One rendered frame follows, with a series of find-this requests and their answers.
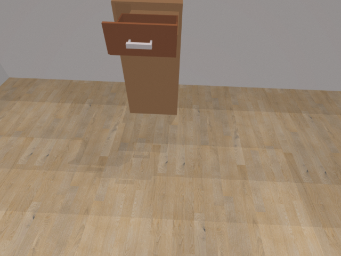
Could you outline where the drawer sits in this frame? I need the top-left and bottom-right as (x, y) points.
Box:
(102, 13), (178, 58)

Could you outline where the cabinet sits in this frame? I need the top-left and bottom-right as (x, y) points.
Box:
(111, 0), (183, 115)

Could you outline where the handle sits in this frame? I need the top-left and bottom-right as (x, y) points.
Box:
(126, 39), (152, 50)

